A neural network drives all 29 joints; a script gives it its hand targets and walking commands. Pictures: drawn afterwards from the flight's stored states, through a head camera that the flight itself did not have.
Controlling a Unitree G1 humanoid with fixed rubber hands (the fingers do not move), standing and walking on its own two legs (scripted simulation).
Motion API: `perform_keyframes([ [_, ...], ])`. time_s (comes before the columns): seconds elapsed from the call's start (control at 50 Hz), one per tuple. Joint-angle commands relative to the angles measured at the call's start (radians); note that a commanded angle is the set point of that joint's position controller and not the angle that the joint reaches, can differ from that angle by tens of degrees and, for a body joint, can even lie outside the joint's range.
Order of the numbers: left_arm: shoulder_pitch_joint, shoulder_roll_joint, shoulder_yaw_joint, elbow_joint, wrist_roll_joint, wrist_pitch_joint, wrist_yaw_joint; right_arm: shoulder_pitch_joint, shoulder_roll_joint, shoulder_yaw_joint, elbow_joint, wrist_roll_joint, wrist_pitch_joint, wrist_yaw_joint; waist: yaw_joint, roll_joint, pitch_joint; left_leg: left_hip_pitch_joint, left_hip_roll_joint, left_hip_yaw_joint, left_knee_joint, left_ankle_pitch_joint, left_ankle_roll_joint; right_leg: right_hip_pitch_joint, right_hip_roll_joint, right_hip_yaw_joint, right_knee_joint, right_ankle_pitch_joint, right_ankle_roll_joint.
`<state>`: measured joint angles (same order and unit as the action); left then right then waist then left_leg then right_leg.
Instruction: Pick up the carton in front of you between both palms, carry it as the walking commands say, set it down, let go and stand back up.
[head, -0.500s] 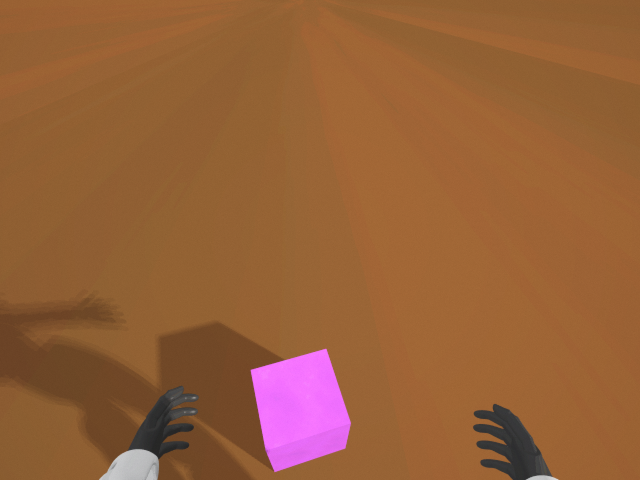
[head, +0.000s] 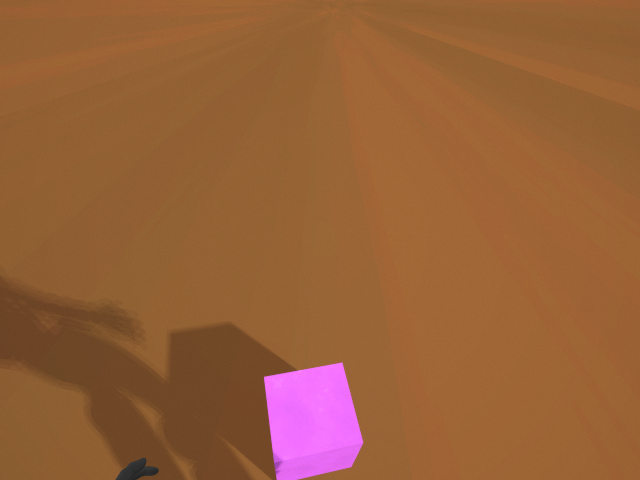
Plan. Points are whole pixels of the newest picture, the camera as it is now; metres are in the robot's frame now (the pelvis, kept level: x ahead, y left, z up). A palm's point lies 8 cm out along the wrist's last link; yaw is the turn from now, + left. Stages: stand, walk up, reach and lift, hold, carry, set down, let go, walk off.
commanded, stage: stand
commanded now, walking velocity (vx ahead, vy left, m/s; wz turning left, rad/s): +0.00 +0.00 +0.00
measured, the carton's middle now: (309, 423) +0.38 +0.02 -0.64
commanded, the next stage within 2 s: none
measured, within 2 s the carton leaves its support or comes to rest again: neither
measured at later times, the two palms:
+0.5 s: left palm out of the picture +0.04 +0.27 -0.13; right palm out of the picture +0.10 -0.24 -0.11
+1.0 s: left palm out of the picture -0.04 +0.25 -0.14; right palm out of the picture +0.06 -0.25 -0.12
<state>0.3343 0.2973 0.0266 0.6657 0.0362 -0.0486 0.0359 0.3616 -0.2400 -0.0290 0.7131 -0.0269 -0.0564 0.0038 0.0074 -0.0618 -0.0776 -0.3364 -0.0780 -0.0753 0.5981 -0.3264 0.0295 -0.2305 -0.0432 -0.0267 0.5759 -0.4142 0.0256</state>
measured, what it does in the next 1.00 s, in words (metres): stands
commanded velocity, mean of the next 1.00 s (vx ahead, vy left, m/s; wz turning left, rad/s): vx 0.00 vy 0.00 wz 0.00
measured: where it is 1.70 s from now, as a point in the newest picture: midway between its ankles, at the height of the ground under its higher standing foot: outside the picture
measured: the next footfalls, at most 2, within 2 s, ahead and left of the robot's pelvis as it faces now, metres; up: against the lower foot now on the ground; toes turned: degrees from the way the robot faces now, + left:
none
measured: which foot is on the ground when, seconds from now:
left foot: down 0.00-1.00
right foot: down 0.00-1.00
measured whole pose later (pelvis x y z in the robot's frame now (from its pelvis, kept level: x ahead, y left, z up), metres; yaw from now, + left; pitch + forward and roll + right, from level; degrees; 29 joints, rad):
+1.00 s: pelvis +0.00 +0.00 +0.00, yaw +6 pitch +1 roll -1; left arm 0.40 0.25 0.00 0.94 0.02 0.02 0.05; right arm 0.35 -0.21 0.00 0.87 -0.02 0.01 -0.04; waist 0.02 -0.02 -0.03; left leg -0.31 -0.10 -0.17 0.64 -0.34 0.03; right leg -0.13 -0.05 -0.13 0.53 -0.42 0.02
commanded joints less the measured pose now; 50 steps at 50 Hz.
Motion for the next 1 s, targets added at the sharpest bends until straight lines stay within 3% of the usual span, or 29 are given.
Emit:
perform_keyframes([
  [0.0,0.012,0.091,0.015,-0.052,-0.011,-0.013,0.010,0.019,-0.117,-0.024,-0.051,0.006,-0.014,-0.012,0.009,0.084,-0.036,0.008,0.108,-0.112,-0.044,0.486,0.011,0.038,-0.047,0.051,-0.025,0.224,0.000],
  [0.1,0.047,0.090,0.007,-0.024,-0.019,0.008,0.020,0.033,-0.115,-0.019,-0.038,0.009,0.001,-0.022,0.009,0.051,-0.014,-0.007,0.099,-0.111,-0.005,0.520,0.020,0.041,-0.054,0.026,-0.001,0.329,-0.003],
  [0.22,0.067,0.089,0.005,0.003,-0.022,0.025,0.028,0.029,-0.108,-0.017,-0.026,0.011,0.015,-0.030,0.010,0.053,-0.003,-0.010,0.093,-0.119,0.018,0.539,0.026,0.053,-0.054,0.001,0.009,0.379,-0.010],
  [0.62,0.106,0.081,0.003,0.125,-0.015,0.060,0.026,0.030,-0.108,-0.011,0.035,0.007,0.047,-0.044,0.010,0.081,0.064,-0.030,0.080,-0.169,-0.022,0.413,0.039,0.085,-0.049,-0.034,-0.065,0.209,-0.031],
  [0.98,0.148,0.048,-0.012,0.272,-0.012,0.065,0.017,0.047,-0.073,0.003,0.139,0.012,0.056,-0.047,0.009,0.076,0.116,-0.026,0.077,-0.176,-0.067,0.344,0.033,0.108,-0.063,-0.037,-0.125,0.191,-0.042],
])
